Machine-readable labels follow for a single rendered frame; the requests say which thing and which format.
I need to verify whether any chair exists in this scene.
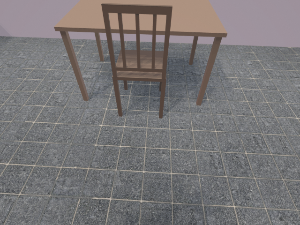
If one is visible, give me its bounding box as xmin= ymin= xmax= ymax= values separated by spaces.
xmin=101 ymin=3 xmax=173 ymax=118

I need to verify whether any table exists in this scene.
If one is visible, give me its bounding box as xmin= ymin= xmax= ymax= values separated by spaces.
xmin=54 ymin=0 xmax=227 ymax=105

